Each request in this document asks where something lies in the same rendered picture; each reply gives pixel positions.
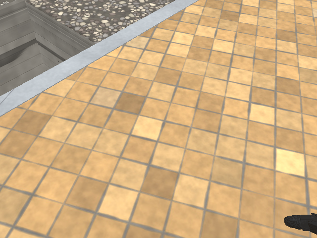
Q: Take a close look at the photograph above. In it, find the right robot hand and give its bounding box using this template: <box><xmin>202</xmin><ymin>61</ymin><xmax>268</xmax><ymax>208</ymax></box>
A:
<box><xmin>283</xmin><ymin>213</ymin><xmax>317</xmax><ymax>235</ymax></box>

